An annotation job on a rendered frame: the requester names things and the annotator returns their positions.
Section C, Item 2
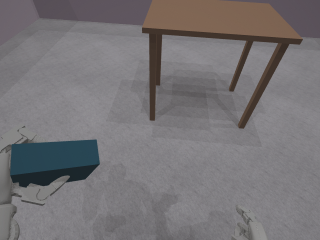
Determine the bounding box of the table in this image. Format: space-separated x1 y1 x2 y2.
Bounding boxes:
142 0 303 129

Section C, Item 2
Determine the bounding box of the left robot forearm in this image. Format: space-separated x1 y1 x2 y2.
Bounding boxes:
0 203 20 240

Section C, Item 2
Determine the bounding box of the robot left hand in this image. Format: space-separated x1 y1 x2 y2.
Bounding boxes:
0 123 70 206

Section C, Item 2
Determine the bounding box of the sponge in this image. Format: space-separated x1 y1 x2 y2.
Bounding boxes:
10 139 100 188

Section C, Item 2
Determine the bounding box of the robot right hand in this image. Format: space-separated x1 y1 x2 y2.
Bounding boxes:
231 204 269 240

